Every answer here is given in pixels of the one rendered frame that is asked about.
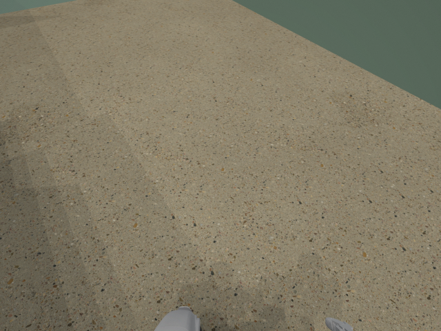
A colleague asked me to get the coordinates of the left robot thigh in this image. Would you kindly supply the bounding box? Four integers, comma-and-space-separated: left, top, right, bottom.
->
154, 310, 200, 331

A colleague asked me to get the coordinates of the robot left shin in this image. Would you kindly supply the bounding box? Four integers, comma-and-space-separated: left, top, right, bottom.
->
178, 306, 192, 312

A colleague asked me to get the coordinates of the right robot hand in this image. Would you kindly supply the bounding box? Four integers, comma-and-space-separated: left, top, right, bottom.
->
325, 317, 353, 331

